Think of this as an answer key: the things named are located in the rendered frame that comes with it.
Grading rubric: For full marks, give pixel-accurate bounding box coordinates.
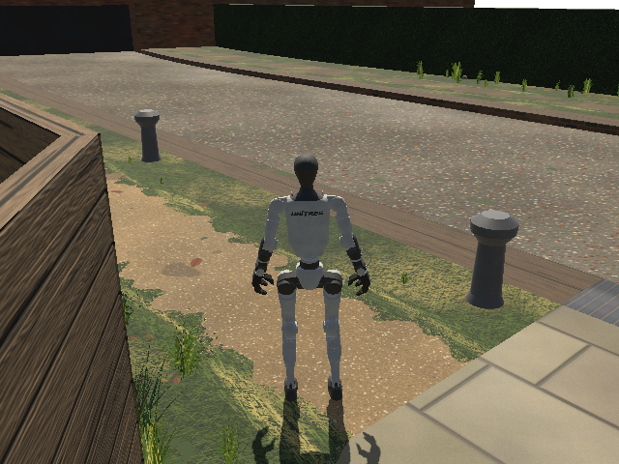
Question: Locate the robot right foot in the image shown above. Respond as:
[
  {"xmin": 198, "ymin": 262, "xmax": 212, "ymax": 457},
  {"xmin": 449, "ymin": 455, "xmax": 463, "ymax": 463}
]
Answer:
[{"xmin": 328, "ymin": 375, "xmax": 342, "ymax": 401}]

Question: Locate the robot right hand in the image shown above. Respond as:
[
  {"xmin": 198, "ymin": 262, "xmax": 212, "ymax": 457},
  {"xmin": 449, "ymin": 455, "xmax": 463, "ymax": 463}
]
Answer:
[{"xmin": 348, "ymin": 272, "xmax": 370, "ymax": 296}]

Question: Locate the robot foot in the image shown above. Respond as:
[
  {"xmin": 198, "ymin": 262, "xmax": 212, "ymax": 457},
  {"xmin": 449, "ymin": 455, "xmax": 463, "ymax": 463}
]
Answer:
[
  {"xmin": 328, "ymin": 375, "xmax": 342, "ymax": 401},
  {"xmin": 284, "ymin": 377, "xmax": 298, "ymax": 401}
]

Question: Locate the robot left hand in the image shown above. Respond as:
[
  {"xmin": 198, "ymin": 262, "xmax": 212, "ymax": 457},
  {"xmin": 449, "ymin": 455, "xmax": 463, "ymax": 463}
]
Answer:
[{"xmin": 251, "ymin": 272, "xmax": 274, "ymax": 295}]

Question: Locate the right robot upper arm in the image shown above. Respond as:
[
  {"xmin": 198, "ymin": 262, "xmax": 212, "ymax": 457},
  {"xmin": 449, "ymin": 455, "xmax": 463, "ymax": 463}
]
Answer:
[{"xmin": 327, "ymin": 195, "xmax": 355, "ymax": 249}]

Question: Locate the left robot upper arm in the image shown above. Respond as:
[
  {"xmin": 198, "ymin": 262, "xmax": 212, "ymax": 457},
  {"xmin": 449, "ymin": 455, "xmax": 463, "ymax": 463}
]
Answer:
[{"xmin": 262, "ymin": 196, "xmax": 287, "ymax": 251}]

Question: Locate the robot right forearm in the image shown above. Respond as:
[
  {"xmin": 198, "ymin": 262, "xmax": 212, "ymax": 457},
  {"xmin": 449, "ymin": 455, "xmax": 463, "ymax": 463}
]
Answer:
[{"xmin": 346, "ymin": 234, "xmax": 368, "ymax": 276}]

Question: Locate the robot left foot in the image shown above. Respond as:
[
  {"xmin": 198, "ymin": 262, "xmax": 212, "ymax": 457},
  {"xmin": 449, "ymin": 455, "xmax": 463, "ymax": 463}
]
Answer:
[{"xmin": 284, "ymin": 377, "xmax": 298, "ymax": 401}]

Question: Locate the robot left forearm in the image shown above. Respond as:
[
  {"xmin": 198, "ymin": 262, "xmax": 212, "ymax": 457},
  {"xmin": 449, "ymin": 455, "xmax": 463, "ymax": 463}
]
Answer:
[{"xmin": 253, "ymin": 236, "xmax": 273, "ymax": 276}]

